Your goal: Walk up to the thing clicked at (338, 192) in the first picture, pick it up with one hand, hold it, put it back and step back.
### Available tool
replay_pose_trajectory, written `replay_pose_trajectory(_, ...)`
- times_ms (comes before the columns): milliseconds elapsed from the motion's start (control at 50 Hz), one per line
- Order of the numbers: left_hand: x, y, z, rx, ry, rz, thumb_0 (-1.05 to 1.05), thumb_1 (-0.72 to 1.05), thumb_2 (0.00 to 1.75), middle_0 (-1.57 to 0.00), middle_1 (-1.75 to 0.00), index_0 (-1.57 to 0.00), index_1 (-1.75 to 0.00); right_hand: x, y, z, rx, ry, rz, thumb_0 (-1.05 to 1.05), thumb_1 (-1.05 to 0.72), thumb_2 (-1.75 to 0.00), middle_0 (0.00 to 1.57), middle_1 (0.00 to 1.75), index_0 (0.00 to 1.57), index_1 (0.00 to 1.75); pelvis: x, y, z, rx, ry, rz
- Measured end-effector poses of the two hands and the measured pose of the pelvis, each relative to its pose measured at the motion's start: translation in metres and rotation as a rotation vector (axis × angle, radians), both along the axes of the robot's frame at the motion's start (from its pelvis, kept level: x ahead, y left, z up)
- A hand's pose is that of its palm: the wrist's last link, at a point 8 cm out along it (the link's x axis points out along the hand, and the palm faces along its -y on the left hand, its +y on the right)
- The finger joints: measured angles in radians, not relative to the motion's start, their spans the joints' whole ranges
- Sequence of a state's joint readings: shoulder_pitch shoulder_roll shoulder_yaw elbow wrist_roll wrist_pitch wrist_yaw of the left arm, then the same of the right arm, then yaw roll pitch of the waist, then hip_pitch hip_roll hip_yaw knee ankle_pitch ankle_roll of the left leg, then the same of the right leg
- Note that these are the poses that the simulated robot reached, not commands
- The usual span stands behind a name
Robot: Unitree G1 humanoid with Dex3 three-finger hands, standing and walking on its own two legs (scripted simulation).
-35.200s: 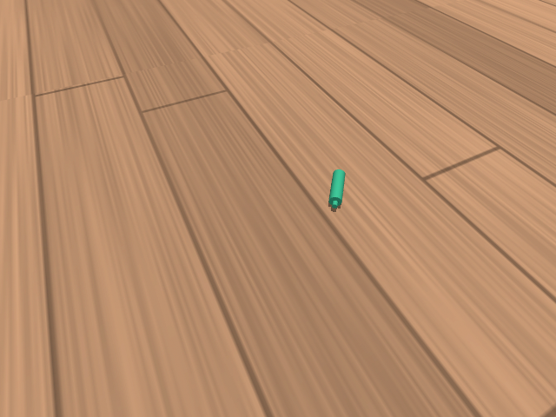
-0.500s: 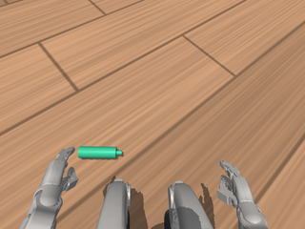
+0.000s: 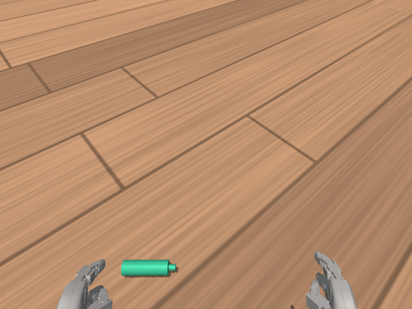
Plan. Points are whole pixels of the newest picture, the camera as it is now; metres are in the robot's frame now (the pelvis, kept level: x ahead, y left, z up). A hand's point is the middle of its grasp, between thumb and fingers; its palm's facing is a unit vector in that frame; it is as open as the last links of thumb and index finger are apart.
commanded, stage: home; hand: left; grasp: from above
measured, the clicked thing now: (149, 267) +0.43 +0.23 -0.68
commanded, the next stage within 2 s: stand in 1.94 s
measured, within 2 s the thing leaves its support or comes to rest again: neither
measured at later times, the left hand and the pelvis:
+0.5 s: hand out of the picture +0.15 +0.17 -0.05, palm faces +0.06 -0.98 -0.20, open 7.4 cm; pelvis -0.01 -0.01 +0.00, yaw +0 degrees
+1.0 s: hand out of the picture +0.16 +0.17 -0.05, palm faces +0.05 -0.98 -0.20, open 7.4 cm; pelvis +0.00 +0.00 +0.00, yaw +0 degrees
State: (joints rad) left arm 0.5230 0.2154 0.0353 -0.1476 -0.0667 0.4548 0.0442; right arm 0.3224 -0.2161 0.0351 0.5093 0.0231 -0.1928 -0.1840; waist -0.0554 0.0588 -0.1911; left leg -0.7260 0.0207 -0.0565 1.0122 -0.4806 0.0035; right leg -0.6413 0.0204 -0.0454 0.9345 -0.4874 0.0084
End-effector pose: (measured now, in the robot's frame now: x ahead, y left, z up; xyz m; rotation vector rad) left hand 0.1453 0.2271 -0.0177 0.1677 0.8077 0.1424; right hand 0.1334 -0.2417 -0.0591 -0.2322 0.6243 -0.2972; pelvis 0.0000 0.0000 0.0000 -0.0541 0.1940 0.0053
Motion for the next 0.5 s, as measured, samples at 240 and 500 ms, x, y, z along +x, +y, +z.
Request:
replay_pose_trajectory(240,-0.008,-0.003,-0.005,-0.018,0.011,0.002,0.01,0.90,0.90,-0.20,-0.30,-0.21,-0.30,0.023,0.000,0.013,-0.020,-0.077,0.070,0.01,-0.90,-0.90,0.20,0.30,0.20,0.30,-0.003,-0.004,0.001,0.007,-0.026,0.008)
replay_pose_trajectory(500,-0.009,-0.005,-0.003,-0.007,0.009,-0.003,0.01,0.90,0.90,-0.20,-0.30,-0.21,-0.30,0.008,0.001,0.003,-0.002,-0.035,0.064,0.01,-0.90,-0.90,0.20,0.30,0.21,0.30,-0.007,-0.006,0.001,0.009,-0.028,0.006)
